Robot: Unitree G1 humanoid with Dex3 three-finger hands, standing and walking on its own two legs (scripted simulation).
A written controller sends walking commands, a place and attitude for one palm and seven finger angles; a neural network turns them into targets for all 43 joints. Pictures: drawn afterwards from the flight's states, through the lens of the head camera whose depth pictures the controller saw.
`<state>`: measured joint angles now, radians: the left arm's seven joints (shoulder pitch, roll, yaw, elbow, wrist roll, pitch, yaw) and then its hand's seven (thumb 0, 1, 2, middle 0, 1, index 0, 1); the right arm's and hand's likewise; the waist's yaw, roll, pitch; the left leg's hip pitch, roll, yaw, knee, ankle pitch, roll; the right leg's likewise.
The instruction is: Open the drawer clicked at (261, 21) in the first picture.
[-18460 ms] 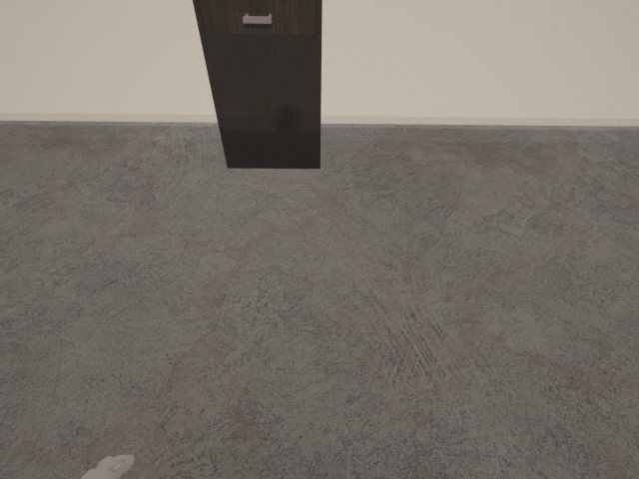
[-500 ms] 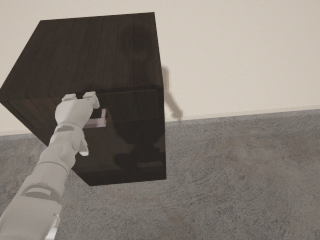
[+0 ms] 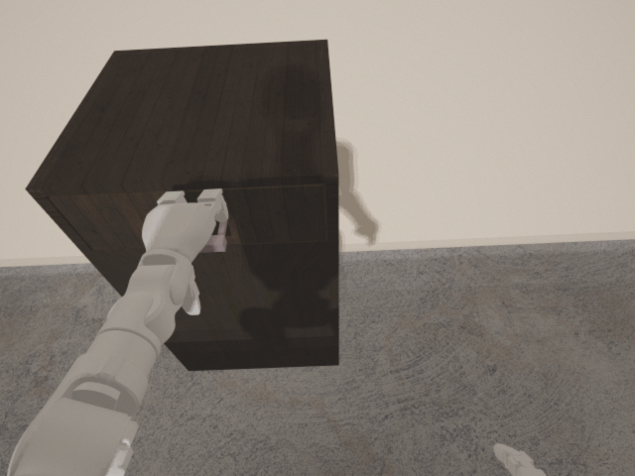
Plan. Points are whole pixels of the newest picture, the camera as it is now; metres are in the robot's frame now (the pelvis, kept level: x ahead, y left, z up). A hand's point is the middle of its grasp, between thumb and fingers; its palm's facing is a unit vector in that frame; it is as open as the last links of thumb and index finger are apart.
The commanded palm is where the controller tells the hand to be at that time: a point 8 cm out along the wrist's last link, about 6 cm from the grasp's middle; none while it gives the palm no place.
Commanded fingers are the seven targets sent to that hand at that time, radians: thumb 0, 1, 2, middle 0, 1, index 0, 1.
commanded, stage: re-aim the fingers above the handle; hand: left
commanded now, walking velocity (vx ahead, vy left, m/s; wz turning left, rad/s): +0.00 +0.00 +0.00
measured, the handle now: (194, 234) +0.48 +0.24 -0.02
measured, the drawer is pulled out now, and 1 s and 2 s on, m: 0.00 0.00 0.00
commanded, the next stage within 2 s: lower the fingers behind the handle in 0.50 s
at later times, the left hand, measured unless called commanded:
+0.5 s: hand (195, 257) +0.40 +0.20 +0.03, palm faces -0.05 -0.05 -1.00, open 13.9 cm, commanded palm +0.38 +0.23 +0.09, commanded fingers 0.00 -0.50 0.30 -0.30 -1.20 -0.30 -1.20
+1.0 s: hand (190, 268) +0.39 +0.21 +0.01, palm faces +0.03 -0.05 -1.00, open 13.8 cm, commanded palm +0.37 +0.23 +0.06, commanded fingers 0.00 -0.50 0.30 -0.30 -1.20 -0.30 -1.20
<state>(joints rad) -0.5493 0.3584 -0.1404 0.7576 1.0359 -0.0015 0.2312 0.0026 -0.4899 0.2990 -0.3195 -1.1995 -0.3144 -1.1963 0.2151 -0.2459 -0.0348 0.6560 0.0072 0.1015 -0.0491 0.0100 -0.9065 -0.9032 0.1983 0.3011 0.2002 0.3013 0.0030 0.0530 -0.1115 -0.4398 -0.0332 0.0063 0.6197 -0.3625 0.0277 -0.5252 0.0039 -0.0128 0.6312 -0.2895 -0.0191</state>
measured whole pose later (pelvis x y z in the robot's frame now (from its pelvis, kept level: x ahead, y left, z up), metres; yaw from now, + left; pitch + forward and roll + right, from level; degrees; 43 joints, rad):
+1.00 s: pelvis -0.01 +0.01 -0.01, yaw +0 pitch +14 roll +0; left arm -0.50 0.39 -0.07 0.74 1.11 -0.15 0.38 0.00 -0.49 0.30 -0.32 -1.20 -0.32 -1.20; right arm 0.25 -0.25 -0.07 0.70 -0.01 0.08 -0.04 0.01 -0.91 -0.90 0.20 0.30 0.20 0.30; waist 0.00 0.04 -0.11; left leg -0.57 -0.03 0.00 0.74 -0.40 0.03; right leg -0.65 0.00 -0.02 0.72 -0.31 -0.01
